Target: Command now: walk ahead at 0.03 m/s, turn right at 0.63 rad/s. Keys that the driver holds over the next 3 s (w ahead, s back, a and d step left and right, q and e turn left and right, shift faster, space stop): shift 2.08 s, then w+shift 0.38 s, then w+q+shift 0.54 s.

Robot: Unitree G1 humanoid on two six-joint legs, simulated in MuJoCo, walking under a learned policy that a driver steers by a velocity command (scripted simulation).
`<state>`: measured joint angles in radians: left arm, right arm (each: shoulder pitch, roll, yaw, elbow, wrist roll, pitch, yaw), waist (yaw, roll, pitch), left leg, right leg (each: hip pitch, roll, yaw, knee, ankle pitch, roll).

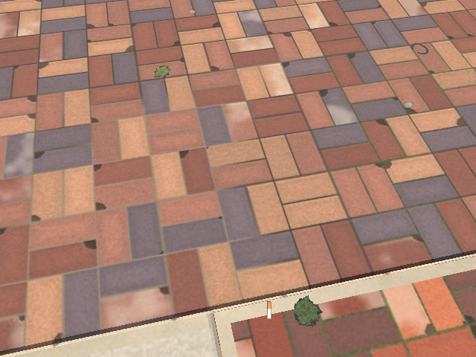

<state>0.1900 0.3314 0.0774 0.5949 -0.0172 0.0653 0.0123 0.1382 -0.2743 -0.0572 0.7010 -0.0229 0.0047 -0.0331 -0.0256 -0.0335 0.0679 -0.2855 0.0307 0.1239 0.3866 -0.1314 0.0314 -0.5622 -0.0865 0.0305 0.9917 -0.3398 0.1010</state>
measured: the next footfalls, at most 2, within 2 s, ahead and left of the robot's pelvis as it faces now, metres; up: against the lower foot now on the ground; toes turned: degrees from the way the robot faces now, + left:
right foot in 0.12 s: +0.05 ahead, -0.15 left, +0.00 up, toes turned -5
left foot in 0.48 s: +0.06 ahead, +0.09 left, +0.00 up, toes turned -6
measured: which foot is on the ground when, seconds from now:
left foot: down 0.00-0.12, up 0.14-0.46, down 0.48-1.00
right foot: up 0.00-0.10, down 0.12-1.00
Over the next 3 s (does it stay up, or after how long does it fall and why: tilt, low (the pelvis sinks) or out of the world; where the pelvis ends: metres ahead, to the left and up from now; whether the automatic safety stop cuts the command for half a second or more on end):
stays up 0.47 -0.06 -0.03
